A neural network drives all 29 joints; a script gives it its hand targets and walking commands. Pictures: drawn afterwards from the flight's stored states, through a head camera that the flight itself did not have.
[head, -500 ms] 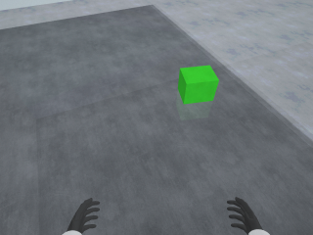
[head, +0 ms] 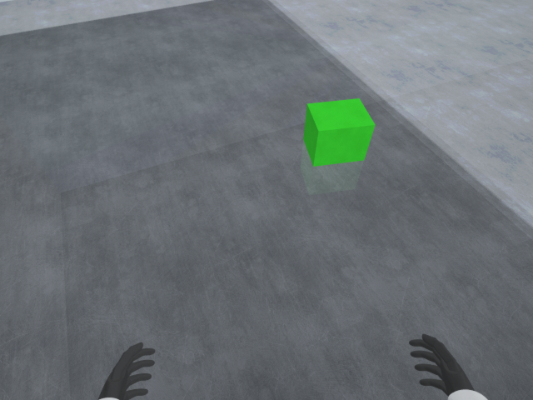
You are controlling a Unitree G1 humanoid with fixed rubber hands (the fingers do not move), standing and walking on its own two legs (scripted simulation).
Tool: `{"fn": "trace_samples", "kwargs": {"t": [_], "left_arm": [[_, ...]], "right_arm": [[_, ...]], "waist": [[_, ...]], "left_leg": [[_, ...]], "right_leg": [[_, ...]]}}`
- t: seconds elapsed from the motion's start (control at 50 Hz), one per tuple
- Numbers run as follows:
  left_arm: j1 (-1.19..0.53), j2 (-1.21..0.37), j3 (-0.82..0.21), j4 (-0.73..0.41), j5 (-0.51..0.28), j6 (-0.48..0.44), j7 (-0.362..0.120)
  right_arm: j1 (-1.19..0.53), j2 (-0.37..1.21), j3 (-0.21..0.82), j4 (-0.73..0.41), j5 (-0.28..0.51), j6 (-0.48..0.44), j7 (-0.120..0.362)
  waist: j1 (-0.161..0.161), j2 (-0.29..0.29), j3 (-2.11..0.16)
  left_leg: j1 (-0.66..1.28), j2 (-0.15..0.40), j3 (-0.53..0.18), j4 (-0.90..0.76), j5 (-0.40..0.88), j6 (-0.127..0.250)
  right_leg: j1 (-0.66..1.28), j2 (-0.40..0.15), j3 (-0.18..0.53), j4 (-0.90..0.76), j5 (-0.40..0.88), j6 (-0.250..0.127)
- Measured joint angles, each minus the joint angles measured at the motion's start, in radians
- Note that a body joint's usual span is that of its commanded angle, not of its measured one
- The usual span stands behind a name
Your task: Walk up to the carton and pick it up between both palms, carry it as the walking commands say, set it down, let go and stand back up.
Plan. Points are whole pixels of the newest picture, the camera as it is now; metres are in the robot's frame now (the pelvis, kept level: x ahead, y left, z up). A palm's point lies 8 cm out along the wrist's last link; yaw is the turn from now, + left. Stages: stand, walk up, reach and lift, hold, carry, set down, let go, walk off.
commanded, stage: stand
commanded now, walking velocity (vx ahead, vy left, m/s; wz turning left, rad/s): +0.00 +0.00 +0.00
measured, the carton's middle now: (336, 132) +1.44 -0.35 -0.63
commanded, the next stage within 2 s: walk up in 1.00 s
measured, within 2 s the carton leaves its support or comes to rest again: neither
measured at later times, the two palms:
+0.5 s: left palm out of the picture +0.13 +0.25 -0.09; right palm (459, 390) +0.15 -0.27 -0.07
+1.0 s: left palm out of the picture +0.12 +0.26 -0.09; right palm (464, 397) +0.14 -0.27 -0.07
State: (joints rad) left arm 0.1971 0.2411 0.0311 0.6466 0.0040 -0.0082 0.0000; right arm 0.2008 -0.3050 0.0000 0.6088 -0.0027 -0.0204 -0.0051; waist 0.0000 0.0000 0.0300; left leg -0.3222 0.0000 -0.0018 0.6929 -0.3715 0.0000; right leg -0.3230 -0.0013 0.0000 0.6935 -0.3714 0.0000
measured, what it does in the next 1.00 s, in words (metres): stands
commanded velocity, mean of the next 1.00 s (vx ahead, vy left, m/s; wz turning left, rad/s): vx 0.00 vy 0.00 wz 0.00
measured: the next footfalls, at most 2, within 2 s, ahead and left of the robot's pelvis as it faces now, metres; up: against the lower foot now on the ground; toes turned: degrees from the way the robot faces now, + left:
left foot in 1.78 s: +0.28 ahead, +0.10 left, +0.00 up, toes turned -1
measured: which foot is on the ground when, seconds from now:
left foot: down 0.00-1.00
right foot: down 0.00-1.00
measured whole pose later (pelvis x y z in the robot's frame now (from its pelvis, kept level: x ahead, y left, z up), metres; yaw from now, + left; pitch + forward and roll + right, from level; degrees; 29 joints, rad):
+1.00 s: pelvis -0.01 +0.00 +0.00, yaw +0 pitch -1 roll +0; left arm 0.20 0.26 0.03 0.73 0.00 -0.01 0.00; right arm 0.20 -0.33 0.00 0.62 0.00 -0.02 -0.01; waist 0.00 0.00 0.03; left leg -0.32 0.00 0.00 0.69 -0.36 0.00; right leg -0.32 0.00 0.00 0.69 -0.36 0.00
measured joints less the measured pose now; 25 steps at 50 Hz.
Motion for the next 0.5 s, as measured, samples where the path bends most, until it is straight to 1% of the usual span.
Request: {"fn": "trace_samples", "kwargs": {"t": [0.5], "left_arm": [[0.000, 0.010, 0.000, 0.043, 0.000, -0.004, 0.000]], "right_arm": [[0.000, -0.011, 0.000, 0.000, 0.000, -0.003, 0.000]], "waist": [[0.000, 0.000, 0.000]], "left_leg": [[0.000, 0.000, 0.000, 0.000, 0.005, 0.000]], "right_leg": [[0.000, 0.000, 0.000, 0.000, 0.005, 0.000]]}}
